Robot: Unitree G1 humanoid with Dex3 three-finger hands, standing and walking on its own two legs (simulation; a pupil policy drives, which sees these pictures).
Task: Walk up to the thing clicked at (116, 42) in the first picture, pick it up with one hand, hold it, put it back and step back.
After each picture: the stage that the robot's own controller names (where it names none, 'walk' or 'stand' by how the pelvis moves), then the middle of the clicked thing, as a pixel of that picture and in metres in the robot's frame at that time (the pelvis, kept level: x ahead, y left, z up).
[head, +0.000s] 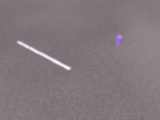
stand; (118, 40) +1.46 -0.44 -0.72
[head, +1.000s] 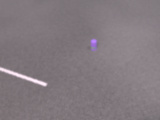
walk; (93, 45) +1.38 -0.03 -0.69
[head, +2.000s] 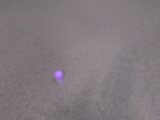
walk; (59, 77) +0.86 +0.27 -0.72
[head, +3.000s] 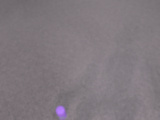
walk; (61, 112) +0.49 +0.22 -0.71
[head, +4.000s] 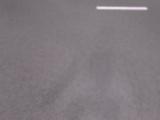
stand; out of the picture +0.36 +0.19 -0.71
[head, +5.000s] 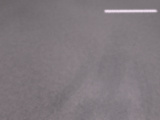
stand; out of the picture +0.37 +0.18 -0.72
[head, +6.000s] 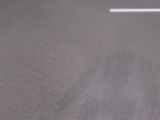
stand; out of the picture +0.37 +0.19 -0.72
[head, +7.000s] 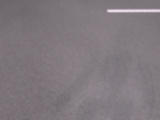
stand; out of the picture +0.36 +0.20 -0.72
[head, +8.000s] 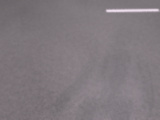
stand; out of the picture +0.36 +0.20 -0.72
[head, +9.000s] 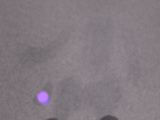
go down; (44, 98) +0.40 +0.20 -0.56
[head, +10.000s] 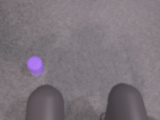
go down; (35, 67) +0.45 +0.21 -0.32
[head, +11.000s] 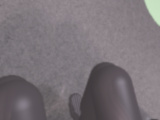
close in; out of the picture +0.44 +0.25 -0.23
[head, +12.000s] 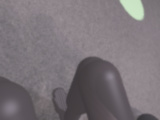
close; out of the picture +0.43 +0.27 -0.22
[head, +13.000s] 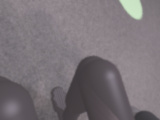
lift; out of the picture +0.43 +0.27 -0.23
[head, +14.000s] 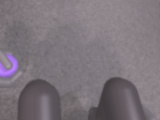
lift; (4, 70) +0.35 +0.26 -0.12
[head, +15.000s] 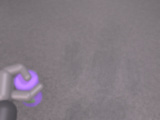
hold; (29, 89) +0.33 +0.18 +0.03
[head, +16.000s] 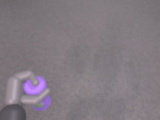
hold; (38, 94) +0.32 +0.17 -0.01
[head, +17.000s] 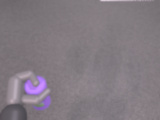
crouch; (38, 93) +0.32 +0.17 -0.01
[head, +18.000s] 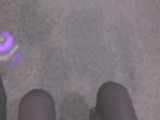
crouch; (6, 49) +0.45 +0.22 -0.11
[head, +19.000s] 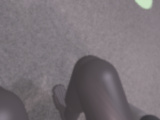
lower; out of the picture +0.45 +0.28 -0.24
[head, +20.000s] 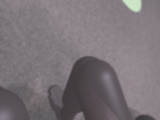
lower; out of the picture +0.46 +0.28 -0.23
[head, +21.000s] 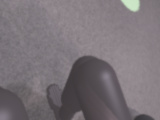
lower; out of the picture +0.46 +0.28 -0.24
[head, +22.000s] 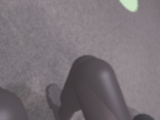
lower; out of the picture +0.46 +0.28 -0.24
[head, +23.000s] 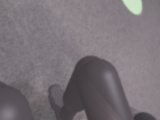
draw back; out of the picture +0.45 +0.27 -0.24
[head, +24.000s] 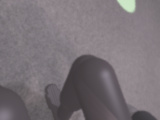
withdraw; out of the picture +0.45 +0.27 -0.24
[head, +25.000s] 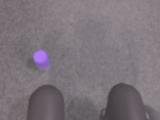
walk; (41, 60) +0.48 +0.19 -0.36
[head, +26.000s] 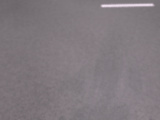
stand; out of the picture +0.40 +0.17 -0.66
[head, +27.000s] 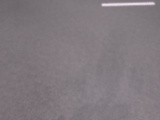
stand; out of the picture +0.40 +0.18 -0.67
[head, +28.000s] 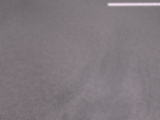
stand; out of the picture +0.41 +0.18 -0.70
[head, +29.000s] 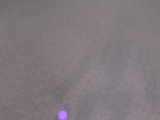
walk; (63, 117) +0.43 +0.17 -0.71
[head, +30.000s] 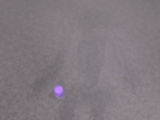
walk; (59, 92) +0.56 +0.14 -0.71
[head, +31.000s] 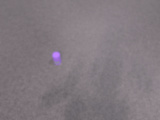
walk; (56, 58) +0.88 +0.27 -0.68
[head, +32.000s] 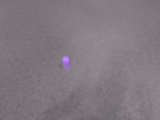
stand; (66, 62) +0.98 +0.16 -0.71
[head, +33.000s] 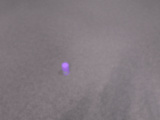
stand; (65, 68) +1.01 +0.18 -0.72
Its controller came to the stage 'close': yes
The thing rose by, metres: 0.71
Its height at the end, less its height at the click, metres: +0.00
